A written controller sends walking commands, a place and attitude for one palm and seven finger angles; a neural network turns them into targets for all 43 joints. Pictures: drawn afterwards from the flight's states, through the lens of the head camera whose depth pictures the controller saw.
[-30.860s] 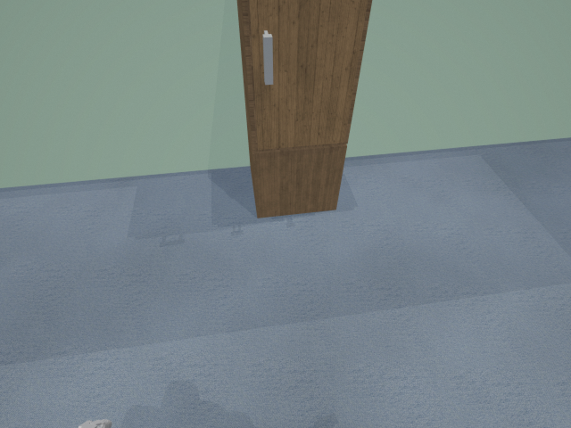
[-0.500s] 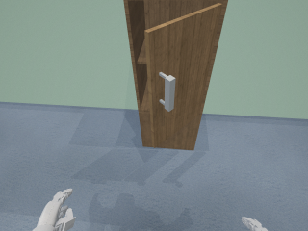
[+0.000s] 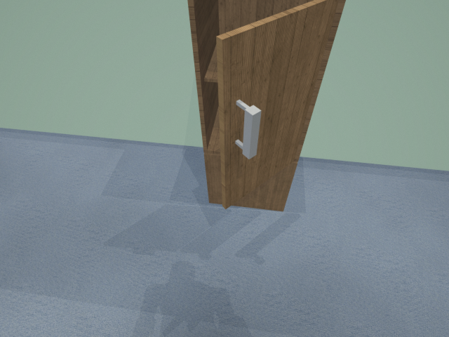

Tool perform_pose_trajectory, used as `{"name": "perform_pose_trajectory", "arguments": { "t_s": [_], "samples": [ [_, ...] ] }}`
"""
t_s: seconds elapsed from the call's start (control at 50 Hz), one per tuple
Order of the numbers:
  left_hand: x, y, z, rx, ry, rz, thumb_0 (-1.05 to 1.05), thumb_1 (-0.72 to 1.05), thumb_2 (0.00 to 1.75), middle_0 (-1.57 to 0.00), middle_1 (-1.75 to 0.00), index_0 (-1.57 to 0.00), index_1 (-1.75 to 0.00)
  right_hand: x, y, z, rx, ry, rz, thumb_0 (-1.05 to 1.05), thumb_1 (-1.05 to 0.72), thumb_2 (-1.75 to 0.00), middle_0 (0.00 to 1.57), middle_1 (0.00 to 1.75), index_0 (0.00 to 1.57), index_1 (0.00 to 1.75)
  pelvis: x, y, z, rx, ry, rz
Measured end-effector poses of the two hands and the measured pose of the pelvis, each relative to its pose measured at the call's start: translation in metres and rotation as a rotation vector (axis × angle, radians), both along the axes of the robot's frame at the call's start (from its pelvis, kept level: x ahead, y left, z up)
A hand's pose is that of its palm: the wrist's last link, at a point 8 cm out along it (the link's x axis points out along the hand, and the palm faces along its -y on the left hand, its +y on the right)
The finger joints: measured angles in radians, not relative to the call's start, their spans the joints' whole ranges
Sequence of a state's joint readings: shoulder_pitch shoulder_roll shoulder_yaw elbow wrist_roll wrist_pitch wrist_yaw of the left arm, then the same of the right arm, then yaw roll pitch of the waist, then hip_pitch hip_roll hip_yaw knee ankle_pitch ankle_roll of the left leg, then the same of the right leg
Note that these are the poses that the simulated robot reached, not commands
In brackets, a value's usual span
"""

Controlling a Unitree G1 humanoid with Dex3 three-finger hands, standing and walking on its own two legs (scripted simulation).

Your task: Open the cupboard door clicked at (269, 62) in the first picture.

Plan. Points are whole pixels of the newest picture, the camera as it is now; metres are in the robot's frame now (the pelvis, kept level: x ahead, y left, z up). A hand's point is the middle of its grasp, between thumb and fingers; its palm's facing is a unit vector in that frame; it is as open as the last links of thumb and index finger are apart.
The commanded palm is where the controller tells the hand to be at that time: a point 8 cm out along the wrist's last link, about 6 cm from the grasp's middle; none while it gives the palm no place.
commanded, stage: let the arm hang, fingers relaxed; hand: left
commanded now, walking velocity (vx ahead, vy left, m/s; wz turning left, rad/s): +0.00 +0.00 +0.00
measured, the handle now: (245, 129) +0.57 -0.01 +0.02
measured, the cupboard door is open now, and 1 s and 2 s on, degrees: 47 47 47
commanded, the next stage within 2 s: look to check the result in 0.42 s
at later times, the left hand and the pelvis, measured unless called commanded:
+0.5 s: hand out of the picture +0.06 +0.18 -0.17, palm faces +0.03 -0.98 -0.22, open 7.3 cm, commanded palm none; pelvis +0.02 -0.01 +0.00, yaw +0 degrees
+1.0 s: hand out of the picture +0.04 +0.18 -0.17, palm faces +0.03 -0.97 -0.24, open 7.4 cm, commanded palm none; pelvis +0.03 -0.02 +0.00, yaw +0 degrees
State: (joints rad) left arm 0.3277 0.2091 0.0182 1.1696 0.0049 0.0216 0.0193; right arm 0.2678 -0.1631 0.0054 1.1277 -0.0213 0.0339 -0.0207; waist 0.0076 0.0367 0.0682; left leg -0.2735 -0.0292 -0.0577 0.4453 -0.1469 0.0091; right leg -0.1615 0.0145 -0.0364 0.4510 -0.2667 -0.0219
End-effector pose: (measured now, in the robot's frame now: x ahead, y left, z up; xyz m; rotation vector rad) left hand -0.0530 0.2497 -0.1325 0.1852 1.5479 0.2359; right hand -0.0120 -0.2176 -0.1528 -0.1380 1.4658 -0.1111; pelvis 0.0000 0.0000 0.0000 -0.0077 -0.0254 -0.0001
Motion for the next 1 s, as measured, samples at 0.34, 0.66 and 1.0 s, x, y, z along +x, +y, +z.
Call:
{"name": "perform_pose_trajectory", "arguments": {
  "t_s": [0.34,0.66,1.0],
  "samples": [
    [0.099,-0.029,-0.007,-0.054,-0.221,-0.061,0.0,0.91,0.9,-0.2,-0.3,-0.2,-0.3,0.039,-0.013,0.005,-0.026,-0.088,-0.007,0.01,-0.91,-0.9,0.2,0.3,0.2,0.3,0.017,-0.006,0.002,0.012,-0.006,-0.007],
    [0.09,-0.021,-0.003,-0.021,-0.161,-0.05,0.0,0.9,0.9,-0.2,-0.3,-0.2,-0.3,0.053,-0.026,0.006,-0.042,-0.08,0.004,0.0,-0.91,-0.9,0.19,0.3,0.2,0.3,0.026,-0.011,0.003,0.012,-0.005,-0.009],
    [0.092,-0.026,-0.001,-0.017,-0.156,-0.044,0.0,0.9,0.9,-0.2,-0.3,-0.2,-0.3,0.067,-0.037,0.008,-0.053,-0.094,0.019,0.0,-0.91,-0.9,0.2,0.3,0.2,0.3,0.031,-0.018,0.004,0.014,-0.006,-0.006]
  ]
}}
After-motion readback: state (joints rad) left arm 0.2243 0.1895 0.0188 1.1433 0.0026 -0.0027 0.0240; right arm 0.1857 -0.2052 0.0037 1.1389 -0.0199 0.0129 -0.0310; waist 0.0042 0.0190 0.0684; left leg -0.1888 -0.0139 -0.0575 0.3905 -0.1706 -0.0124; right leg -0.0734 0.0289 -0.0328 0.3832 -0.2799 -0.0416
